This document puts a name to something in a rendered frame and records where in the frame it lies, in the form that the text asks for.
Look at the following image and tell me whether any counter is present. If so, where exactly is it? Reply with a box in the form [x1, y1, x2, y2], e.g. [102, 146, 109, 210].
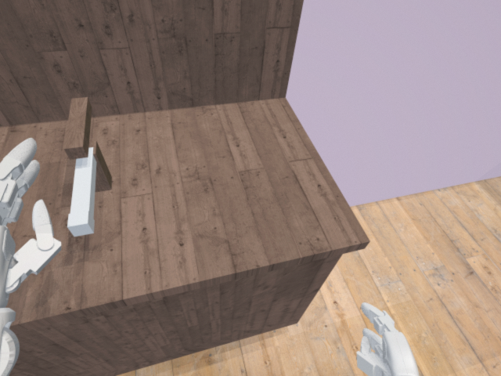
[0, 0, 370, 376]

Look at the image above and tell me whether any robot left hand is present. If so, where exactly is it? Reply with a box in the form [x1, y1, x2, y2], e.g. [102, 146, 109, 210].
[0, 138, 61, 308]

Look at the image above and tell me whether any tap lever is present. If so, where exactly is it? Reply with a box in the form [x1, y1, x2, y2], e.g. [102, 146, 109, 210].
[67, 147, 96, 237]

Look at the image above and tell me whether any left robot forearm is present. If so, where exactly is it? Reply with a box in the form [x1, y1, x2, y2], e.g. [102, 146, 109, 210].
[0, 308, 20, 376]

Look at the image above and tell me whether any robot right hand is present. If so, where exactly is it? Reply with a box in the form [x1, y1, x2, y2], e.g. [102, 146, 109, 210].
[356, 302, 419, 376]

